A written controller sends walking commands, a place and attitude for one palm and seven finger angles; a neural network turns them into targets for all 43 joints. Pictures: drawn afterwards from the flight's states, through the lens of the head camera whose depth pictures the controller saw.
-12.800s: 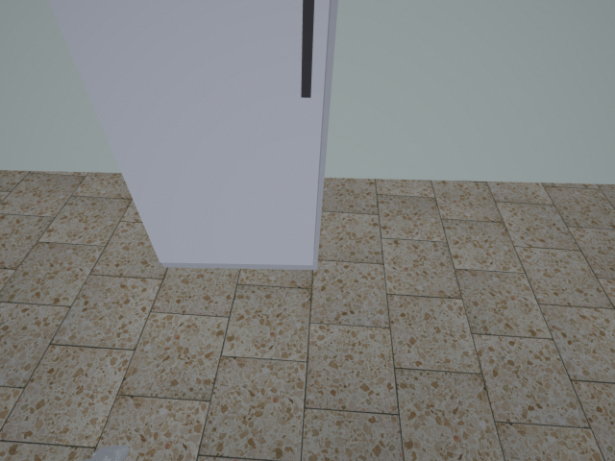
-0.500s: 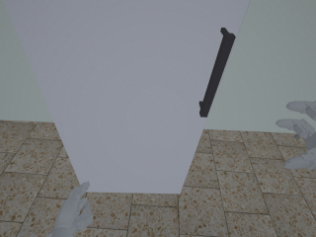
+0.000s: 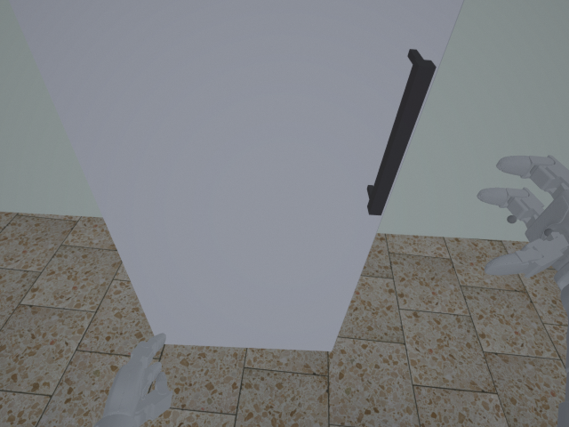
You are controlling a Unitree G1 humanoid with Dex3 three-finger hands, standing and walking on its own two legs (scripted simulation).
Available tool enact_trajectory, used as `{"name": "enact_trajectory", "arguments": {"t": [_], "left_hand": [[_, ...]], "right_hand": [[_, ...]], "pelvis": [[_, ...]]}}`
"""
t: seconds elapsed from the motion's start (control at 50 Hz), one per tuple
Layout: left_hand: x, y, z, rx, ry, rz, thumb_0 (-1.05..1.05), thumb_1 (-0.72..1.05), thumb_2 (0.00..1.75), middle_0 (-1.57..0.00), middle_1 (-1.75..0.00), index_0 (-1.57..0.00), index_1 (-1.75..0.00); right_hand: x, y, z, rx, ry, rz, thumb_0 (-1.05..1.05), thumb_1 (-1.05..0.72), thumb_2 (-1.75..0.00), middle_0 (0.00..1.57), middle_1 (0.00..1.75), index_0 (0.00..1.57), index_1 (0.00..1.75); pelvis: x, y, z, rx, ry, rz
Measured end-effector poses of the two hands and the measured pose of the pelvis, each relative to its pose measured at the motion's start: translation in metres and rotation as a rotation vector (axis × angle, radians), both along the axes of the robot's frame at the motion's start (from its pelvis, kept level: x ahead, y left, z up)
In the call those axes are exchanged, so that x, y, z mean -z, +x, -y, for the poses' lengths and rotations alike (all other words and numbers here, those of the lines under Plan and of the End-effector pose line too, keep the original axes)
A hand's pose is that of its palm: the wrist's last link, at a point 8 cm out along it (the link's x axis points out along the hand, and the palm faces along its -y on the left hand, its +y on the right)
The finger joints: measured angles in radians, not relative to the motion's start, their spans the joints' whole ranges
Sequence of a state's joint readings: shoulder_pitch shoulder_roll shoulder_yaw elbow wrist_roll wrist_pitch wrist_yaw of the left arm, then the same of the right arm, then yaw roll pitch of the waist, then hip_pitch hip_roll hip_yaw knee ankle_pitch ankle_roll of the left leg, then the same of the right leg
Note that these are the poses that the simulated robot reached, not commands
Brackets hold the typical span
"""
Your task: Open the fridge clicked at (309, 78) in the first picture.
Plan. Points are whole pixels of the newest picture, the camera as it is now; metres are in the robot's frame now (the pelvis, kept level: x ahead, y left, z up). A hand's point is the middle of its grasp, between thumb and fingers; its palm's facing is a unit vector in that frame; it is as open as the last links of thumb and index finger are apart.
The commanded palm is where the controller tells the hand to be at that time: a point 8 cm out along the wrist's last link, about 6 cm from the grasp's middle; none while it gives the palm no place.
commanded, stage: move the hooked fingers beside the handle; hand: right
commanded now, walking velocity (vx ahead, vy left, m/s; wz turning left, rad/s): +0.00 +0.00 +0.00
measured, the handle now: (392, 141) +0.50 -0.15 +0.18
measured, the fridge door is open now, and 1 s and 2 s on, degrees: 0 0 0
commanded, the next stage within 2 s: none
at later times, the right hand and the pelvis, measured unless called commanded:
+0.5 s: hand (486, 201) +0.36 -0.24 +0.19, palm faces +0.06 +1.00 -0.02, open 14.0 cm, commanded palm +0.34 -0.29 +0.20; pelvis +0.00 +0.00 +0.00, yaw +0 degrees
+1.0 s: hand (462, 168) +0.41 -0.22 +0.20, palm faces +0.03 +1.00 +0.01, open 14.0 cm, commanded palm +0.40 -0.28 +0.19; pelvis +0.00 +0.00 +0.00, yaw +1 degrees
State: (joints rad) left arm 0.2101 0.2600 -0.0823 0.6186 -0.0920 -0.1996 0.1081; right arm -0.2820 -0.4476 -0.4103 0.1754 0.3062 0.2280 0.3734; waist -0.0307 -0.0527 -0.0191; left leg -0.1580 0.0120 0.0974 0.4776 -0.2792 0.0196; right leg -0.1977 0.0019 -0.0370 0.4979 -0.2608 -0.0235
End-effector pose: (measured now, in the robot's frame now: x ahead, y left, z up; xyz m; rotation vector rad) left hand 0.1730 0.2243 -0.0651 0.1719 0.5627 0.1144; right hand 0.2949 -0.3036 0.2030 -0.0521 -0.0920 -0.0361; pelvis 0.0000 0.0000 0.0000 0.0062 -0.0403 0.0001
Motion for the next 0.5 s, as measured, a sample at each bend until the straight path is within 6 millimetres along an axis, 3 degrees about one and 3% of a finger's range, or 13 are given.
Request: {"name": "enact_trajectory", "arguments": {"t": [0.16, 0.36, 0.5], "left_hand": [[0.005, -0.005, -0.002, -0.013, -0.002, -0.042, 0.02, 0.90, 0.90, -0.20, -0.30, -0.21, -0.30], [0.006, -0.008, -0.008, -0.031, 0.014, -0.067, 0.02, 0.90, 0.90, -0.20, -0.30, -0.21, -0.30], [0.007, -0.013, -0.014, -0.057, 0.018, -0.084, 0.02, 0.90, 0.90, -0.20, -0.30, -0.21, -0.30]], "right_hand": [[0.009, 0.017, -0.001, 0.027, 0.006, -0.072, -0.01, 0.50, -0.30, 0.30, 1.20, 0.30, 1.20], [0.002, 0.033, -0.009, 0.012, 0.019, -0.032, -0.01, 0.50, -0.30, 0.30, 1.20, 0.30, 1.20], [0.013, 0.044, -0.007, 0.026, 0.036, -0.093, -0.01, 0.50, -0.30, 0.30, 1.20, 0.30, 1.20]], "pelvis": [[-0.001, 0.002, 0.002, -0.003, -0.001, -0.010], [-0.001, 0.005, 0.001, -0.002, -0.001, -0.013], [-0.001, 0.004, 0.000, -0.007, -0.001, -0.022]]}}
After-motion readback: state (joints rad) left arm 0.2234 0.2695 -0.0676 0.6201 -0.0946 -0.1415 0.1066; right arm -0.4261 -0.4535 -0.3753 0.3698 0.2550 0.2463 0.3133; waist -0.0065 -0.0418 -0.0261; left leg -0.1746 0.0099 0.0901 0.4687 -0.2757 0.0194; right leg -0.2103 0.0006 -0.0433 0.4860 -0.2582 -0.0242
